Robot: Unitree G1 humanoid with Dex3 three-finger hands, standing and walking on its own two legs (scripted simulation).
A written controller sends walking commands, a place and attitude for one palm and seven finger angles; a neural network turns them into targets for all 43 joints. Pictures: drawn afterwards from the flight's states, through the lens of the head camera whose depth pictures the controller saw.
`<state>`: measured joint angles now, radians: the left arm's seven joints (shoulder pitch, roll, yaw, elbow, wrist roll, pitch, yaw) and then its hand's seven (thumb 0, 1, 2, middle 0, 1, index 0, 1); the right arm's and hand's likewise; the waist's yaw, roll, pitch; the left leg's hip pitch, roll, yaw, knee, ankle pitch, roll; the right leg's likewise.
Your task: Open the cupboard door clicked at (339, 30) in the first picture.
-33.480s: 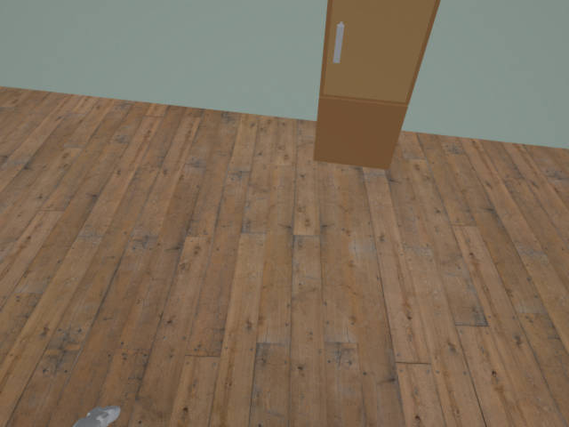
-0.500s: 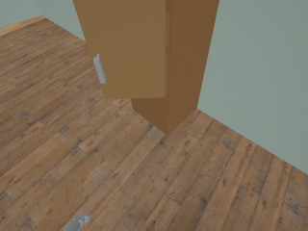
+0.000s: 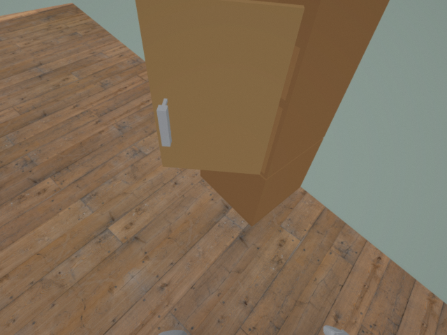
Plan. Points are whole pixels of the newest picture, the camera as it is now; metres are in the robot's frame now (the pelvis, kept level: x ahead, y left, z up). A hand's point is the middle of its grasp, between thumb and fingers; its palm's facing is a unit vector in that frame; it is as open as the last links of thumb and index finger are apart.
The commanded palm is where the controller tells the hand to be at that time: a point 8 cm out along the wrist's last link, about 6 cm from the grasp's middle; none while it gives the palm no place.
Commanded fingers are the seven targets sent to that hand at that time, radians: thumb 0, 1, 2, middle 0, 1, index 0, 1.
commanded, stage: take the last steps up to it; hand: left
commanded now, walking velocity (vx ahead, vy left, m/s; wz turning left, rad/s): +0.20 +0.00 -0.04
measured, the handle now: (166, 122) +0.69 +0.25 -0.09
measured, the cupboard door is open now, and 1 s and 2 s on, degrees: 46 46 46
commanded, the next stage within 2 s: come to a stop and stand still in 0.16 s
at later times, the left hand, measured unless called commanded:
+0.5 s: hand (158, 285) +0.23 +0.16 -0.15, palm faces -0.04 -0.98 -0.20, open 7.4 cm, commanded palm none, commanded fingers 0.00 0.90 0.90 -0.20 -0.30 -0.20 -0.30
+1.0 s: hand out of the picture +0.11 +0.22 -0.16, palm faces +0.01 -0.96 -0.28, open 7.4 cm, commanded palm none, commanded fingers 0.00 0.90 0.90 -0.20 -0.30 -0.20 -0.30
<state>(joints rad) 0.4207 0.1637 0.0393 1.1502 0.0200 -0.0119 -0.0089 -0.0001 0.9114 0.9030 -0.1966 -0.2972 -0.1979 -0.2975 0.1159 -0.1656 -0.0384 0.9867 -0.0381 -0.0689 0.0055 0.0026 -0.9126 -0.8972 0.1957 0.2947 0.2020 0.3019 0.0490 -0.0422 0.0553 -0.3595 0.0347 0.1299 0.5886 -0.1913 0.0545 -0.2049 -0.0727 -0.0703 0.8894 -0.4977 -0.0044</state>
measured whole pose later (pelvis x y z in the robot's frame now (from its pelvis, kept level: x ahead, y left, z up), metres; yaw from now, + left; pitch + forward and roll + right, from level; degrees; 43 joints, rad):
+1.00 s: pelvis +0.10 +0.02 +0.00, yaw -1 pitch -2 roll +0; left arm 0.28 0.20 0.00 1.05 0.02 0.04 0.03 0.00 0.91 0.90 -0.20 -0.30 -0.20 -0.30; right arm 0.22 -0.18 -0.03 0.91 -0.02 -0.01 -0.03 0.00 -0.92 -0.90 0.20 0.29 0.20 0.30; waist 0.01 0.04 0.04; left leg -0.19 0.00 0.14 0.59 -0.37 0.05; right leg -0.30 -0.07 -0.02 0.60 -0.27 0.03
